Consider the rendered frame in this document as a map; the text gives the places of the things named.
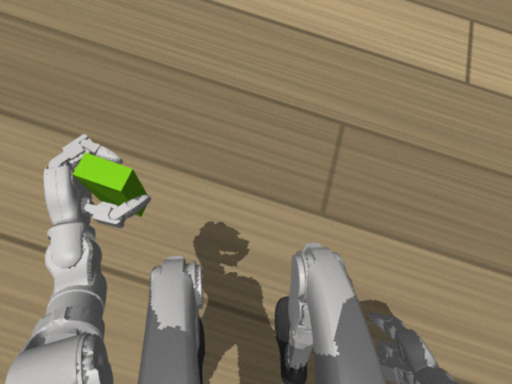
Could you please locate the right robot arm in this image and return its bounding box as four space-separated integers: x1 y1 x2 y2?
414 366 458 384

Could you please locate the right robot foot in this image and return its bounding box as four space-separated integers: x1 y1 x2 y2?
275 296 307 384

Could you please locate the carton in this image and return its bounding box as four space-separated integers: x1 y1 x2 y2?
73 153 147 217

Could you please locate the right robot hand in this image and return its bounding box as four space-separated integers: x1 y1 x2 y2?
369 312 439 384

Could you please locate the left robot arm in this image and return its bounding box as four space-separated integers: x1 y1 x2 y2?
5 222 114 384

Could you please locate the left robot hand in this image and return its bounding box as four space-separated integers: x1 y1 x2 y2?
43 134 151 228

